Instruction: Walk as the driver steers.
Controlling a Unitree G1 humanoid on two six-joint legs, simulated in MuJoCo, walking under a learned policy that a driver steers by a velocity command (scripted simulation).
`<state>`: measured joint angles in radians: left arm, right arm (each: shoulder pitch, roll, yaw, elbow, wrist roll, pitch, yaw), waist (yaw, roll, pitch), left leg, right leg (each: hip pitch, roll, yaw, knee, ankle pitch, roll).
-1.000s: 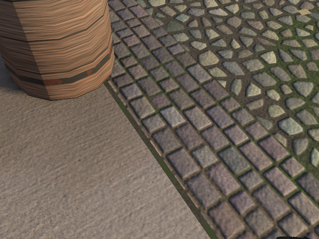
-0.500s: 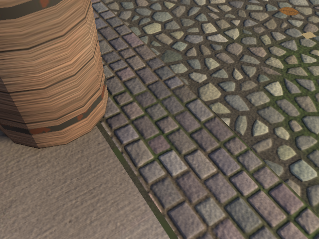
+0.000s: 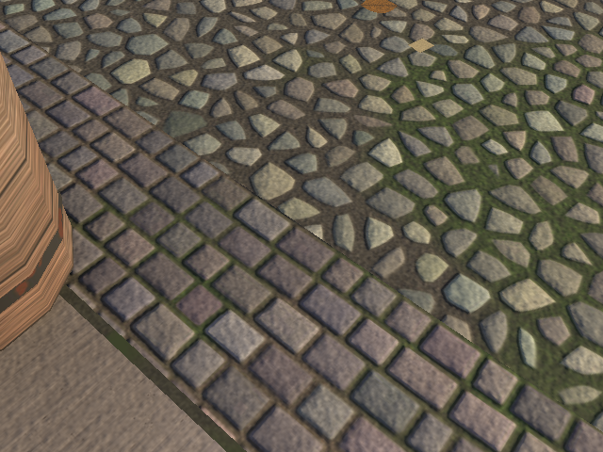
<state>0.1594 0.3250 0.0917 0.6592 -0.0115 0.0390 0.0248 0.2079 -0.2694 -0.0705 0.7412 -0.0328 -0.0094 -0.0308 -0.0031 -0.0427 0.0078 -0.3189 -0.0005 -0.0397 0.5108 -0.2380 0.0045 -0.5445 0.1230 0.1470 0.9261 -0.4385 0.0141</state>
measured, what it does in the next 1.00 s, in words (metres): steps on the spot, turning right: right foot, then left foot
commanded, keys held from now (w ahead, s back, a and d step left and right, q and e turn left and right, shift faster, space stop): e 0.64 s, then no key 0.36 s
